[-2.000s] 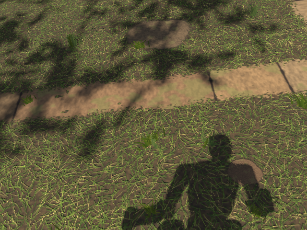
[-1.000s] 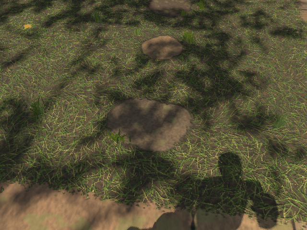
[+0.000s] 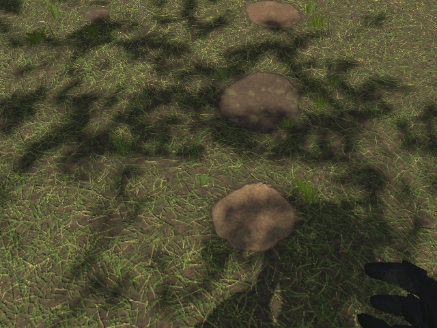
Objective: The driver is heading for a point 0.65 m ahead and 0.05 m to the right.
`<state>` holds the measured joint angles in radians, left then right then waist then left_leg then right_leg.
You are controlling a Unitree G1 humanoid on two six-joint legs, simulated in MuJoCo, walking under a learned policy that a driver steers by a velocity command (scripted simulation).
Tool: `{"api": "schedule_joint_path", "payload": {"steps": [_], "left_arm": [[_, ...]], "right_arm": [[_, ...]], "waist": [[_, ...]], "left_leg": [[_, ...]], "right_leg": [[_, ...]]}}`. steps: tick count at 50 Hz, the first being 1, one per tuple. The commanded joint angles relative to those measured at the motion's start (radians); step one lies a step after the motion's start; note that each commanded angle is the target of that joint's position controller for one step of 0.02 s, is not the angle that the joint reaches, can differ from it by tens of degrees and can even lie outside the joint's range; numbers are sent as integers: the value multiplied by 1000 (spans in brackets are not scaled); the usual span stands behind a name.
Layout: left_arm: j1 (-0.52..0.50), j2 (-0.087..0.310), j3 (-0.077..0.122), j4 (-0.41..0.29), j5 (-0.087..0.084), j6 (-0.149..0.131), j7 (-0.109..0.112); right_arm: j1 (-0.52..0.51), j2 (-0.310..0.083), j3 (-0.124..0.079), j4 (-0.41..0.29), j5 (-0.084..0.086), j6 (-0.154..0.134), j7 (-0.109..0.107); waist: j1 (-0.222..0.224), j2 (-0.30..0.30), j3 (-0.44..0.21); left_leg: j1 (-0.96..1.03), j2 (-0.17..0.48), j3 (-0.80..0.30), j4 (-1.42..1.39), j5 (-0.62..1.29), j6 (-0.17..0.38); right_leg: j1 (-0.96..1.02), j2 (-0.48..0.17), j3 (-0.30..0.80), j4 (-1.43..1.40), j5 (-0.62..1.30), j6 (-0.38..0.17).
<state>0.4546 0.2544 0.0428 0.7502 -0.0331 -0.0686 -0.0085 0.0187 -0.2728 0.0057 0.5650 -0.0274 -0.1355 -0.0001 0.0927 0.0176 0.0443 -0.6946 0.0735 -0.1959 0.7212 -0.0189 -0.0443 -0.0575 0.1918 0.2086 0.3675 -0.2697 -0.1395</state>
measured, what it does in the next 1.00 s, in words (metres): walks ahead, turning right: left foot, then right foot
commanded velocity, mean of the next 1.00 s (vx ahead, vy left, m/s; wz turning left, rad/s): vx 0.69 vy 0.00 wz -0.63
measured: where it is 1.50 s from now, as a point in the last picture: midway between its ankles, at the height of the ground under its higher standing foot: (293, 250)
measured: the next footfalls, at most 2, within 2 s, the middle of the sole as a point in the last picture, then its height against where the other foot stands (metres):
left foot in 0.14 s outside the picture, level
right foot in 0.60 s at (321, 275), level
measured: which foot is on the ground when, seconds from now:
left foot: up 0.00-0.12, down 0.14-0.58, up 0.60-1.00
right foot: down 0.00-0.14, up 0.16-0.58, down 0.60-1.00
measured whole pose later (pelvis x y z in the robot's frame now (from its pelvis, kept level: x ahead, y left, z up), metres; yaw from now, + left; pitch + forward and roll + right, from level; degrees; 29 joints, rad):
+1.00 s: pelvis +0.70 -0.12 +0.00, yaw -38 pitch +1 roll -2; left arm 0.21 0.27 0.04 0.79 0.01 -0.04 -0.02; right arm 0.15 -0.28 -0.01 0.76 -0.01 -0.04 -0.02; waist 0.04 0.05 0.03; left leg -0.49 0.08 -0.07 0.62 -0.06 -0.06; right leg -0.24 0.10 0.01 0.45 -0.22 -0.06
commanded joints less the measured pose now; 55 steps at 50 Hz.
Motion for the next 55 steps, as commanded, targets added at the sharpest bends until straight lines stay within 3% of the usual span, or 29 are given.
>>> {"api": "schedule_joint_path", "payload": {"steps": [1,5,6,7,8,9,10,11,12,13,16,20,24,26,27,29,30,31,32,33,34,35,37,42,47,50,52,53,55], "left_arm": [[-45,177,56,-55,-18,-12,17],[-50,168,64,-38,-11,6,26],[-80,176,64,-49,7,14,19],[-119,112,38,-86,46,18,11],[106,-32,-9,-124,-4,6,-1],[63,55,-13,-115,-49,12,13],[-80,137,4,-122,-28,17,19],[-167,162,14,-134,0,19,18],[-244,150,16,-160,21,15,11],[-240,128,18,-174,9,20,1],[-241,69,7,-202,-20,51,-11],[-306,78,-1,-232,-4,47,-26],[-484,61,-12,-271,2,22,-57],[-519,78,-4,-286,9,0,-78],[-493,103,9,-283,18,-7,-83],[-199,186,58,-212,19,1,-73],[-39,217,77,-166,25,15,-50],[-44,284,68,-136,47,22,-25],[-48,259,53,-190,84,8,-23],[-62,233,60,-182,70,13,-28],[-140,227,54,-165,41,5,-32],[-212,191,44,-164,25,-2,-29],[-271,159,33,-160,50,-10,-27],[-317,143,28,-93,50,-9,-13],[-276,136,23,-34,50,18,-5],[-286,112,11,-4,36,26,-7],[-152,52,-7,25,61,16,-4],[-78,35,-12,49,54,20,6],[-146,81,-4,45,48,51,21]], "right_arm": [[-98,-81,-35,-89,28,-14,-3],[-28,-176,-87,-84,65,-30,-9],[138,-205,-108,-60,71,-31,-14],[406,-231,-118,-19,71,-16,-25],[464,-322,-127,18,23,-11,-9],[431,-241,-122,13,29,-1,2],[372,-162,-109,-1,37,10,-7],[344,-147,-103,21,26,20,-10],[334,-141,-100,44,12,26,-8],[308,-122,-92,64,1,22,-10],[276,-58,-78,117,33,16,5],[221,-121,-90,141,18,10,-2],[347,-168,-91,199,21,9,-6],[385,-223,-95,220,23,23,-15],[405,-256,-99,227,29,32,-26],[382,-290,-100,228,35,49,-34],[332,-269,-92,214,45,45,-30],[435,-104,-54,183,-14,31,-14],[565,-133,-28,197,36,8,9],[400,-231,-55,189,53,10,8],[330,-192,-49,143,68,13,-2],[294,-168,-45,150,54,23,-17],[337,-165,-52,165,45,62,-26],[321,-68,-33,166,19,93,-36],[181,-98,-39,153,27,94,-20],[184,-116,-53,159,9,87,-12],[159,-192,-65,138,-12,83,-19],[131,-152,-54,138,-18,92,-21],[101,-75,-36,148,2,102,-8]], "waist": [[-10,-84,26],[-78,-127,-52],[-181,-135,-173],[-296,-107,-367],[-153,409,-549],[-187,416,-474],[-231,253,-291],[-227,68,-173],[-215,0,-80],[-172,33,-40],[-119,74,8],[-89,31,86],[-158,-57,141],[-144,-18,124],[-115,28,79],[49,97,-102],[148,61,-145],[-2,-291,-230],[-14,-237,-606],[63,-38,-583],[-6,-4,-369],[-46,73,-227],[-118,50,-141],[-149,-45,-159],[-84,-90,-151],[-114,-93,-137],[-42,61,-142],[-15,186,-182],[-36,156,-177]], "left_leg": [[409,-110,107,-175,197,-32],[473,-106,71,-279,49,0],[646,-76,83,-244,-4,28],[979,72,-30,-114,-195,74],[1330,361,-642,-299,-572,275],[1263,371,-804,-401,-902,265],[1113,305,-607,-420,-794,214],[965,258,-427,-421,-573,182],[839,217,-295,-433,-389,171],[748,197,-209,-453,-306,170],[647,178,-37,-502,-195,167],[542,151,185,-582,-25,164],[604,127,326,-624,174,111],[651,125,366,-541,678,88],[701,137,367,-453,926,83],[694,159,353,-97,1115,83],[556,107,374,160,907,61],[200,-66,351,618,-542,26],[74,-109,72,882,-675,28],[130,-64,48,833,-558,30],[67,-30,79,731,-498,25],[61,5,105,665,-458,10],[188,37,108,591,-416,-6],[312,36,148,228,-240,-45],[353,6,140,-24,-21,-32],[453,-28,161,-210,26,17],[573,130,15,-262,469,93],[564,196,-55,-283,399,195],[495,154,-67,-314,89,198]], "right_leg": [[-386,-149,215,-156,41,-71],[-108,-191,278,83,297,-15],[-96,-171,234,280,446,21],[-254,-154,170,602,350,46],[-618,-33,58,973,-327,91],[-777,-160,-5,1103,-232,91],[-822,-195,-52,1104,-139,90],[-800,-228,-84,1068,-82,91],[-778,-260,-94,1021,-52,87],[-738,-297,-85,989,-27,85],[-758,-358,-101,965,-34,76],[-771,-358,-132,822,189,107],[-685,-290,-244,510,362,57],[-531,-182,-342,366,360,29],[-460,-125,-374,335,326,21],[-116,-83,-324,279,324,-31],[125,-133,-234,132,497,-65],[482,-369,37,320,1084,-126],[669,-624,483,252,1039,-354],[509,-544,405,143,942,-296],[334,-504,301,93,826,-261],[141,-469,235,48,767,-219],[-133,-432,127,-34,764,-198],[-299,-341,-107,-62,841,-154],[-239,-340,-109,-44,548,-106],[-242,-322,-82,59,339,-43],[-297,-189,-128,193,20,73],[-296,-159,-170,238,-143,119],[-241,-198,-166,194,-75,141]]}}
